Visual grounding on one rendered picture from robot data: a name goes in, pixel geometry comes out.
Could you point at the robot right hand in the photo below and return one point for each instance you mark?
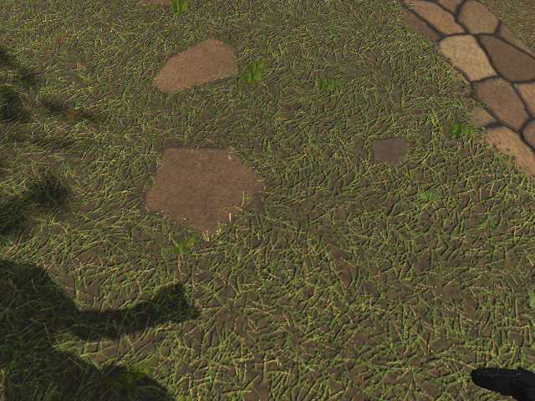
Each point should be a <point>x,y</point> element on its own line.
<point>520,383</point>

